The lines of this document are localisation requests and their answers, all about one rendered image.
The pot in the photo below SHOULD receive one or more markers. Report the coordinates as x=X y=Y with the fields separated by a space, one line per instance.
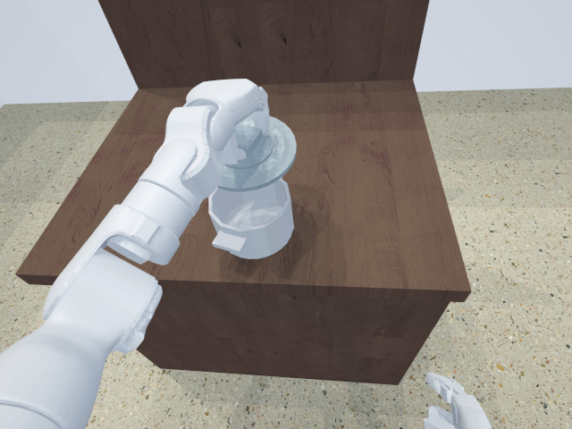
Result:
x=252 y=224

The robot right hand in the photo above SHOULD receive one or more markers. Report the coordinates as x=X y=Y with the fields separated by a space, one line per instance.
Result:
x=466 y=410

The lid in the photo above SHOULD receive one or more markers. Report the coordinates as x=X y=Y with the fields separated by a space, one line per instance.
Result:
x=271 y=159

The left robot forearm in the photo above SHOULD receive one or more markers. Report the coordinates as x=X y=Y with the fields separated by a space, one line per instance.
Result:
x=148 y=223

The table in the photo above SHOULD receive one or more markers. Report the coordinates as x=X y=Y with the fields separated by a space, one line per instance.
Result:
x=373 y=260

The left robot upper arm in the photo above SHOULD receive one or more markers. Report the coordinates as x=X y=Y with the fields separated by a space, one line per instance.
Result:
x=50 y=378

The knob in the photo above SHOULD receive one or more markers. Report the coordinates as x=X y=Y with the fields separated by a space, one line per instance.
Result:
x=247 y=137

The robot left hand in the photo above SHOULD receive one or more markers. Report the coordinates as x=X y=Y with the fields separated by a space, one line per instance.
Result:
x=244 y=98

